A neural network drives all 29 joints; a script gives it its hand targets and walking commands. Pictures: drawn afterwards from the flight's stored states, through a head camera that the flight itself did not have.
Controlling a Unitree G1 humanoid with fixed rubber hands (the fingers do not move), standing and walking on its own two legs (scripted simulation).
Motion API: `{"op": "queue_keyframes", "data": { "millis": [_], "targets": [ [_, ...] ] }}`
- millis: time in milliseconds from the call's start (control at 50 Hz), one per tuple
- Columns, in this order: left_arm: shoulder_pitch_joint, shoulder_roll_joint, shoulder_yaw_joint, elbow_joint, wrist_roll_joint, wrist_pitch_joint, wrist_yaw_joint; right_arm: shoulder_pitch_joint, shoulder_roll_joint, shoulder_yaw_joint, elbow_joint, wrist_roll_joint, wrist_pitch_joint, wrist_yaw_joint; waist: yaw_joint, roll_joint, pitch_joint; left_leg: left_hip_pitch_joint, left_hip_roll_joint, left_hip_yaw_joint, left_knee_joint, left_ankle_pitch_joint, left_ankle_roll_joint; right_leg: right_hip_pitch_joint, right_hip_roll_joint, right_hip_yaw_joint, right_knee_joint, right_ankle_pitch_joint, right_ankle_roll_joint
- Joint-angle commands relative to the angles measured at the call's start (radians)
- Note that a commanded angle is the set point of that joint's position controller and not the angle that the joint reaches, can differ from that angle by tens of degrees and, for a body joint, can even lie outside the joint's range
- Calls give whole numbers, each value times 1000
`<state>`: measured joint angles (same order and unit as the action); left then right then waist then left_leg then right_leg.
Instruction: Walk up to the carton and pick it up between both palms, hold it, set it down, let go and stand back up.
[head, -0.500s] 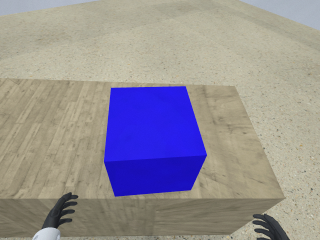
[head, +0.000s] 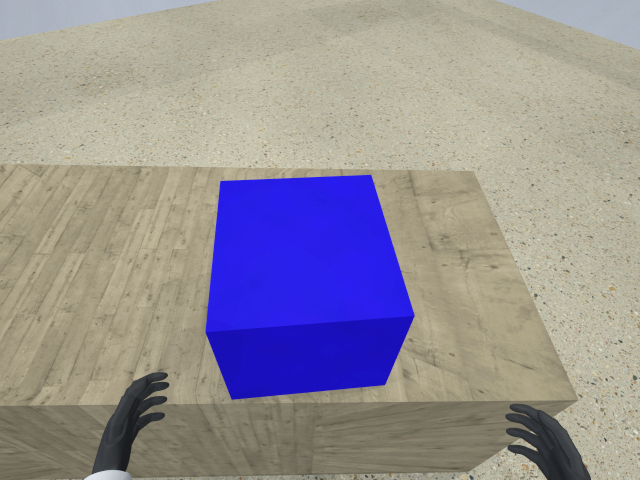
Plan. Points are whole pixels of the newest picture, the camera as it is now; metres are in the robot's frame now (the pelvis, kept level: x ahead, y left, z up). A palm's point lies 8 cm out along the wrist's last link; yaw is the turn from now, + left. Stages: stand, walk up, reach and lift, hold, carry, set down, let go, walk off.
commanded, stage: reach and lift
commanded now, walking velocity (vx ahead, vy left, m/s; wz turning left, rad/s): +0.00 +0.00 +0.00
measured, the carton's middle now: (303, 284) +0.45 +0.03 -0.07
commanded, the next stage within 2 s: none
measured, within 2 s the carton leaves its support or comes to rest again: neither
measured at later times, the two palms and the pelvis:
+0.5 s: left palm (126, 425) +0.21 +0.24 -0.03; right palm (536, 424) +0.21 -0.26 -0.02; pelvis +0.02 +0.01 +0.00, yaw +0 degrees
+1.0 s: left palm (142, 369) +0.26 +0.22 +0.00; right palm (514, 353) +0.29 -0.25 +0.02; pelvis +0.01 +0.01 +0.00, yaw +0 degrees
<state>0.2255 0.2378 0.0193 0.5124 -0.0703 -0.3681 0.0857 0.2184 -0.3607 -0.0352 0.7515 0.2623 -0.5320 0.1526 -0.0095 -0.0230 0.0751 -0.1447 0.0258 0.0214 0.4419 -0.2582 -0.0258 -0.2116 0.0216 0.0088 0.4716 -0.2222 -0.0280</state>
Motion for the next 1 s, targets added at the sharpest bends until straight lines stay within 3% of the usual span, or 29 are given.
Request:
{"op": "queue_keyframes", "data": {
  "millis": [0,40,80,100,140,160,180,200,220,240,260,300,320,340,400,480,540,560,580,600,620,640,700,820,840,880,920,940,980],
  "targets": [
    [-17,7,-69,-34,-108,-90,16,-67,-56,39,-183,50,-68,26,52,-50,-173,-104,-52,20,-58,-13,27,35,1,25,-99,-65,4],
    [4,-30,-86,-45,-102,-99,26,-70,-58,50,-143,59,-73,33,44,-12,-174,-96,-52,19,-50,87,4,48,23,10,-79,30,-7],
    [-5,-16,-86,-50,-106,-125,27,-25,-49,67,-165,72,-91,29,35,-27,-171,-93,-57,21,-42,37,13,44,9,25,-84,-3,0],
    [3,-41,-106,-70,-109,-125,35,-35,-56,63,-102,72,-92,41,24,23,-182,-93,-47,17,-43,47,-4,44,15,14,-73,-1,-9],
    [-7,-33,-101,-79,-116,-137,43,-44,-45,74,-151,81,-99,43,55,11,-186,-127,-56,18,-48,40,10,55,13,18,-75,-6,-4],
    [-30,-24,-90,-76,-109,-137,43,-62,-69,73,-157,97,-97,39,34,13,-196,-127,-53,17,-45,46,10,56,9,29,-71,4,-3],
    [-58,-35,-107,-43,-122,-135,42,-87,-52,83,-166,79,-97,35,43,-24,-187,-142,-45,5,-56,-6,10,68,12,27,-77,-43,-7],
    [-70,-53,-129,-60,-136,-132,45,-122,-78,66,-184,75,-87,37,30,-14,-167,-155,-36,0,-58,-15,8,58,10,24,-69,-45,-13],
    [-64,-48,-126,-80,-115,-137,58,-113,-88,56,-142,91,-85,48,22,41,-185,-166,-23,-8,-67,1,-10,72,17,13,-58,-16,-21],
    [-76,-25,-100,-59,-116,-135,49,-118,-90,74,-181,103,-94,42,35,-13,-188,-165,-37,-4,-55,39,0,76,21,34,-60,12,-18],
    [-108,-46,-104,-40,-101,-123,55,-149,-74,83,-159,102,-76,43,42,24,-171,-159,-32,-8,-65,13,-4,61,14,32,-65,-15,-23],
    [-98,-36,-105,-87,-97,-116,55,-167,-103,73,-191,106,-72,42,37,19,-228,-137,-32,-4,-51,72,-16,76,23,24,-65,37,-21],
    [-95,-31,-78,-79,-95,-120,56,-131,-88,95,-151,116,-72,45,59,26,-195,-153,-34,17,-54,94,-12,79,19,24,-54,77,-12],
    [-127,-25,-89,-71,-112,-110,53,-179,-92,90,-190,108,-63,40,58,12,-193,-156,-42,4,-58,40,-6,83,5,36,-76,16,-14],
    [-170,-10,-79,-121,-125,-102,54,-194,-97,79,-168,112,-36,32,31,7,-247,-134,-41,12,-41,110,-17,107,18,30,-59,83,-5],
    [-145,-10,-32,-95,-105,-75,39,-197,-117,124,-178,133,-21,22,52,-13,-232,-117,-57,23,-37,221,-22,137,22,44,-78,216,-4],
    [-141,-11,-64,-179,-109,-66,32,-200,-140,102,-175,146,-18,20,47,11,-311,-65,-58,16,-20,331,-40,150,24,40,-64,300,-9],
    [-129,-17,-64,-154,-116,-53,29,-213,-162,97,-174,132,-18,9,28,-11,-282,-40,-58,5,-21,339,-39,144,28,36,-69,322,-2],
    [-175,-8,-73,-225,-126,-48,35,-252,-135,99,-183,147,-11,12,39,15,-308,-30,-48,1,-20,341,-44,136,23,33,-71,298,-12],
    [-189,-1,-44,-205,-108,-42,39,-273,-141,111,-202,151,-13,12,59,24,-273,-74,-59,17,-24,306,-37,143,21,43,-62,283,-8],
    [-217,3,-64,-222,-118,-34,39,-307,-140,88,-188,143,5,9,25,22,-282,-39,-48,0,-27,272,-40,103,25,32,-84,218,-12],
    [-213,-5,-71,-252,-124,-28,51,-289,-145,73,-209,143,10,13,36,51,-317,-14,-51,13,-28,283,-41,94,25,29,-75,226,-5],
    [-239,1,-33,-193,-121,4,47,-344,-139,97,-237,140,42,3,55,-15,-319,-70,-54,29,-37,248,-17,146,13,44,-88,237,-1],
    [-290,20,2,-258,-136,69,32,-389,-168,94,-246,156,91,-26,50,-28,-330,-45,-64,28,-34,353,-27,202,10,47,-78,426,13],
    [-340,0,-20,-288,-134,77,40,-450,-169,86,-245,170,102,-18,54,24,-349,-29,-62,29,-37,365,-40,174,18,41,-92,379,4],
    [-389,34,9,-292,-140,110,44,-506,-161,100,-266,164,121,-19,77,5,-363,-39,-55,39,-43,377,-38,189,20,32,-96,355,1],
    [-407,32,15,-223,-139,144,40,-511,-179,77,-221,137,167,-23,60,-24,-315,-81,-64,47,-71,257,-17,196,6,41,-113,289,14],
    [-458,53,28,-206,-140,155,42,-557,-187,82,-191,139,184,-21,75,2,-297,-114,-66,48,-67,228,-10,170,4,45,-105,248,12],
    [-484,33,12,-231,-149,198,41,-582,-188,71,-218,135,216,-30,70,-26,-330,-75,-50,31,-83,244,-23,194,11,41,-122,237,0]
  ]
}}
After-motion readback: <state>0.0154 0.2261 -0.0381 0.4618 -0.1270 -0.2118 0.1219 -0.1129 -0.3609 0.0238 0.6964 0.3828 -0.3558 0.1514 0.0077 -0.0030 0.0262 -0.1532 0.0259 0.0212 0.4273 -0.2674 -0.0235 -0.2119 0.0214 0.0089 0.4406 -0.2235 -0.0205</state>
